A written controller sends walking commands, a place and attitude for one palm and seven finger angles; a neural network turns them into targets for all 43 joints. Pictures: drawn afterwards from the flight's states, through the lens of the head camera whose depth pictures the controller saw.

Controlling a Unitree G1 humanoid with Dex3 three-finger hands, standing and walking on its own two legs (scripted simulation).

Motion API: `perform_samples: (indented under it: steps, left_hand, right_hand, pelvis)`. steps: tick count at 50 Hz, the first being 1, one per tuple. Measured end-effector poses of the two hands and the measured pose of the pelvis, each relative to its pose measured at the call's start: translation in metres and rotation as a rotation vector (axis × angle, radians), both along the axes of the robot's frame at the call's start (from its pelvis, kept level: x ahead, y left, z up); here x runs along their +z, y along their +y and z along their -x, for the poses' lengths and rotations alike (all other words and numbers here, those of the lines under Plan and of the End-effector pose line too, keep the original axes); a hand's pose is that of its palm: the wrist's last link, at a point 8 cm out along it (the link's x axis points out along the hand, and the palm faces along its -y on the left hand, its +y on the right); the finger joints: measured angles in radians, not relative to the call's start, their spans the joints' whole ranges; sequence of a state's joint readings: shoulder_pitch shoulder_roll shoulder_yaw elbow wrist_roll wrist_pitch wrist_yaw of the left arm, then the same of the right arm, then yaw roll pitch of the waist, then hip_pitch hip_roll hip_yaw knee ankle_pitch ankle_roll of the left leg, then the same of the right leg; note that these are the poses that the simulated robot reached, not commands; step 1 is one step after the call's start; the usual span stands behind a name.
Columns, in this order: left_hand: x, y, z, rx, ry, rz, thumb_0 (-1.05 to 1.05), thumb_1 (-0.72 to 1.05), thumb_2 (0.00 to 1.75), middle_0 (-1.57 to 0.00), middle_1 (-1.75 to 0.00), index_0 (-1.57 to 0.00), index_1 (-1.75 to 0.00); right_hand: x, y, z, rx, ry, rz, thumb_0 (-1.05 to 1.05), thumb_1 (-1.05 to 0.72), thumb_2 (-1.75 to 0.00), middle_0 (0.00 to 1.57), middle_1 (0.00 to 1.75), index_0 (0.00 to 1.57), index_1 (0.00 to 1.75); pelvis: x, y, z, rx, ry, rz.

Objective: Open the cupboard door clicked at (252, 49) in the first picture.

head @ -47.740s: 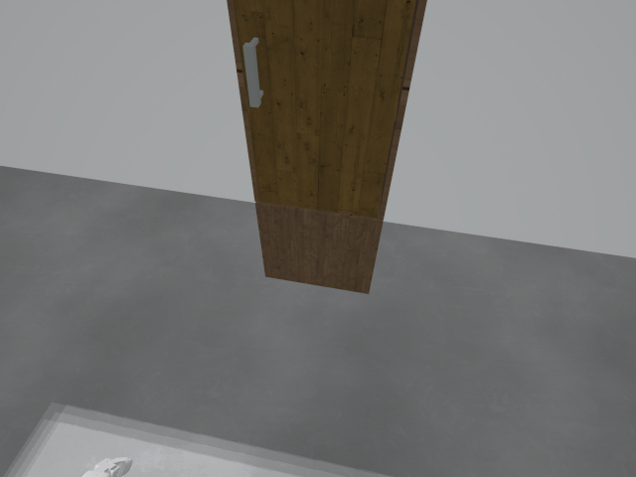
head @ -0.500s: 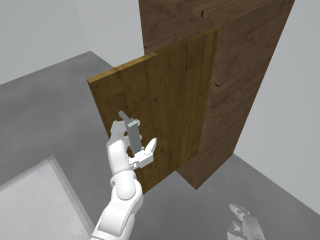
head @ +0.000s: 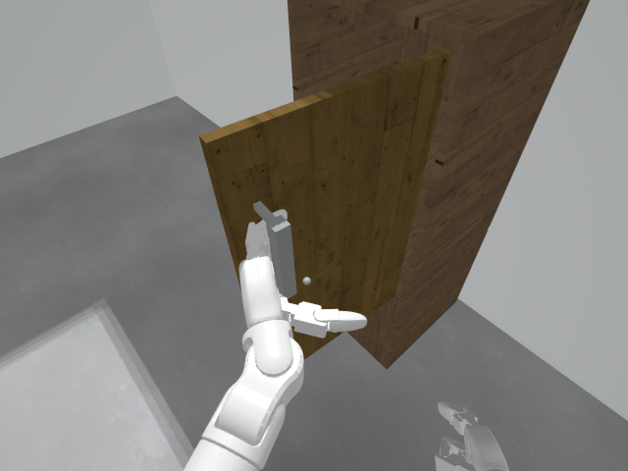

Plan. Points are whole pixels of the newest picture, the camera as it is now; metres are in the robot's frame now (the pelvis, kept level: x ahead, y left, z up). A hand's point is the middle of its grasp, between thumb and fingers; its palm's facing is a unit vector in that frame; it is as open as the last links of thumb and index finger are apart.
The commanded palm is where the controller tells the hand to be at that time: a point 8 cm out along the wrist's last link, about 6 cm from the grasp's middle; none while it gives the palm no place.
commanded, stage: slide the hand sideways off the handle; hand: left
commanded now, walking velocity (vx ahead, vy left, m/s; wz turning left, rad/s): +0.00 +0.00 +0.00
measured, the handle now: (274, 251) +0.37 +0.08 +0.10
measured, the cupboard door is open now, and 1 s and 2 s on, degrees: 85 91 90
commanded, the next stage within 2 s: draw the hand back to the body in 1.30 s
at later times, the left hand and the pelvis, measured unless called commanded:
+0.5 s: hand (318, 312) +0.27 +0.02 +0.11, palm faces -0.09 -1.00 +0.02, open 16.3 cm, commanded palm +0.24 +0.08 +0.10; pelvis -0.01 +0.00 +0.00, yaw -1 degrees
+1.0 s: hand (275, 341) +0.24 +0.07 +0.10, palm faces -0.04 -1.00 -0.01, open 16.0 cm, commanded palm +0.20 +0.13 +0.10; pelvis +0.02 -0.01 +0.00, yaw -2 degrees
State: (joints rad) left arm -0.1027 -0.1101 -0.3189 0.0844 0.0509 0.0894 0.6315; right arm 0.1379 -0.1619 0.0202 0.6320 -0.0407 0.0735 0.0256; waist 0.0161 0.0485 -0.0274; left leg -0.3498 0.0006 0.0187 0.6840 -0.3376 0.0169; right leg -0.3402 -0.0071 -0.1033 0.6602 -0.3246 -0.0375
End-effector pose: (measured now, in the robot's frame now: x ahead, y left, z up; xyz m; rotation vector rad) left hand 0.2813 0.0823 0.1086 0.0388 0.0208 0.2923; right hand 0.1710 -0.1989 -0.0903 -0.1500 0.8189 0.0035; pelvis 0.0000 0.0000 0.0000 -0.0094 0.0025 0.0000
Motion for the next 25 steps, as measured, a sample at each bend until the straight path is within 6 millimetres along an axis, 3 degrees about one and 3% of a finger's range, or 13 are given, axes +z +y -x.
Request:
perform_samples:
  steps: [7, 16, 25]
  left_hand:
    - [0.0, 0.002, 0.002, -0.006, 0.005, 0.001, -0.02, -0.5, 0.3, -0.33, -0.54, -0.29, -0.61]
    - [-0.004, 0.002, 0.021, -0.445, -0.058, -0.003, -0.02, -0.5, 0.3, -0.21, -0.37, -0.14, -0.4]
    - [-0.003, -0.007, 0.025, -0.381, -0.047, 0.06, -0.02, -0.5, 0.3, -0.16, -0.31, -0.15, -0.32]
  right_hand:
    - [-0.001, 0.002, 0.001, 0.016, 0.005, 0.001, 0.01, -0.91, -0.9, 0.2, 0.3, 0.2, 0.3]
    - [0.004, -0.01, 0.016, -0.029, -0.045, 0.024, 0.01, -0.91, -0.9, 0.2, 0.3, 0.2, 0.3]
    - [0.014, -0.012, 0.022, -0.052, -0.082, 0.007, 0.01, -0.91, -0.9, 0.2, 0.3, 0.2, 0.3]
  pelvis:
    - [-0.001, 0.0, 0.004, 0.003, -0.003, 0.0]
    - [-0.001, 0.001, 0.009, 0.005, -0.02, -0.004]
    - [0.003, -0.001, 0.008, -0.025, -0.029, -0.014]
